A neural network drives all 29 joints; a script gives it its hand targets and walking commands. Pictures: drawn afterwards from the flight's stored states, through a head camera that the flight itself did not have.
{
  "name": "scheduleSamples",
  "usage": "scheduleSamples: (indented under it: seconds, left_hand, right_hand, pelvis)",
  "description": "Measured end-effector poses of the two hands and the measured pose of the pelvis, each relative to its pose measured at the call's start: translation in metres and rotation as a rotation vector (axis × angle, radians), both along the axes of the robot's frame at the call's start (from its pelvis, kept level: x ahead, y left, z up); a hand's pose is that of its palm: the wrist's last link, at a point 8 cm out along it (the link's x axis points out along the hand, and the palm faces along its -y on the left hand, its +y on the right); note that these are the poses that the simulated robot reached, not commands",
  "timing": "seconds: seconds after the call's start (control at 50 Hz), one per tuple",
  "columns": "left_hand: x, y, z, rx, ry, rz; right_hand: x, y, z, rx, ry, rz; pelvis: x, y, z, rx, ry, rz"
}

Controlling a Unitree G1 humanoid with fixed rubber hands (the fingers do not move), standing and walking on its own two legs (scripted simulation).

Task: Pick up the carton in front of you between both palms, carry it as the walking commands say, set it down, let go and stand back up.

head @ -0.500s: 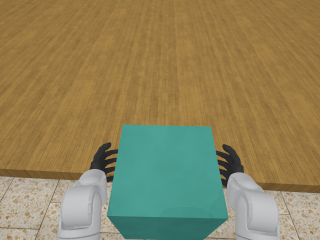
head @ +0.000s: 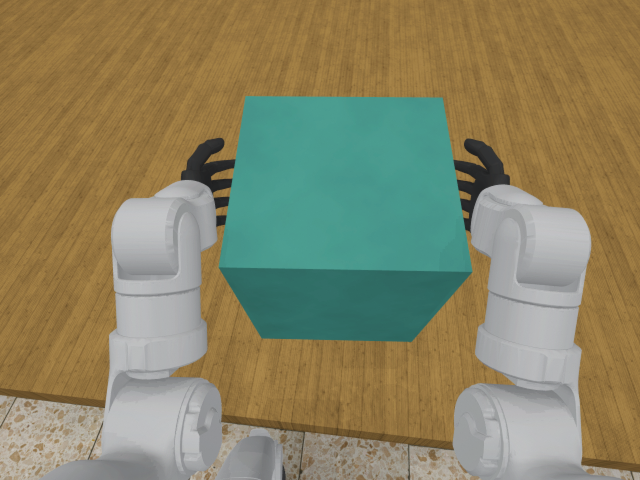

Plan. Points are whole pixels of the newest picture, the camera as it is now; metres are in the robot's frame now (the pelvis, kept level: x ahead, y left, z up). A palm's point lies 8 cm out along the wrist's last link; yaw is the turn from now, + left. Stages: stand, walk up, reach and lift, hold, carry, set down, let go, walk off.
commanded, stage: carry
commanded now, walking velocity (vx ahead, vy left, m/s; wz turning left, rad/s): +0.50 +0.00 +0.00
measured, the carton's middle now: (339, 235) +0.40 +0.01 +0.08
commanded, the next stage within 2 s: none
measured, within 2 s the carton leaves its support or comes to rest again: neither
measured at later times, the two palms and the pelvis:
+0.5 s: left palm (273, 43) +0.75 +0.13 +0.13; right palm (457, 45) +0.75 -0.17 +0.14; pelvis +0.37 -0.01 +0.00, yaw +0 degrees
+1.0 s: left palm out of the picture +1.10 +0.14 +0.31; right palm out of the picture +1.09 -0.16 +0.30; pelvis +0.72 +0.00 +0.10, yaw +1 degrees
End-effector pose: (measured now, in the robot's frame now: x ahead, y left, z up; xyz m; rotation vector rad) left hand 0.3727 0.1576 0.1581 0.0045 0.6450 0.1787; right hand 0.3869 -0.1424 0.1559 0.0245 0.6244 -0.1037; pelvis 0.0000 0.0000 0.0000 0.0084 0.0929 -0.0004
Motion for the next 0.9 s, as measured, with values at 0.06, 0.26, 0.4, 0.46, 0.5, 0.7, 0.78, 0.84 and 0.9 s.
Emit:
scheduleSamples:
  seconds: [0.06, 0.26, 0.4, 0.46, 0.5, 0.7, 0.78, 0.84, 0.9]
  left_hand:
    - [0.053, 0.002, 0.002, -0.006, 0.004, -0.016]
    - [0.209, 0.001, -0.04, -0.082, 0.11, -0.065]
    - [0.301, -0.025, -0.04, -0.124, 0.013, -0.079]
    - [0.35, -0.029, -0.033, -0.108, -0.028, -0.058]
    - [0.378, -0.024, -0.025, -0.068, -0.029, -0.015]
    - [0.477, 0.024, 0.052, -0.103, 0.001, 0.182]
    - [0.539, 0.031, 0.106, -0.07, -0.071, 0.185]
    - [0.594, 0.028, 0.136, -0.043, -0.103, 0.142]
    - [0.651, 0.016, 0.152, -0.019, -0.111, 0.056]
  right_hand:
    - [0.049, 0.002, 0.004, -0.006, 0.004, -0.017]
    - [0.173, 0.001, -0.035, -0.03, 0.111, -0.118]
    - [0.255, -0.024, -0.032, 0.021, 0.01, -0.194]
    - [0.315, -0.029, -0.024, 0.039, -0.028, -0.17]
    - [0.36, -0.024, -0.019, 0.043, -0.025, -0.109]
    - [0.524, 0.032, 0.065, 0.033, 0.015, 0.122]
    - [0.585, 0.039, 0.109, 0.048, -0.059, 0.14]
    - [0.629, 0.034, 0.133, 0.033, -0.097, 0.123]
    - [0.665, 0.019, 0.149, -0.004, -0.111, 0.063]
  pelvis:
    - [0.043, 0.007, -0.005, -0.003, 0.007, -0.009]
    - [0.179, 0.028, -0.009, 0.004, 0.02, -0.006]
    - [0.277, 0.018, -0.003, -0.029, 0.014, 0.011]
    - [0.331, 0.005, -0.003, -0.041, 0.016, 0.008]
    - [0.367, -0.007, 0.004, -0.056, -0.005, 0.011]
    - [0.502, -0.041, 0.093, 0.004, -0.011, 0.049]
    - [0.561, -0.037, 0.109, 0.019, 0.004, 0.052]
    - [0.61, -0.028, 0.106, 0.013, -0.003, 0.047]
    - [0.662, -0.016, 0.093, -0.017, -0.034, 0.027]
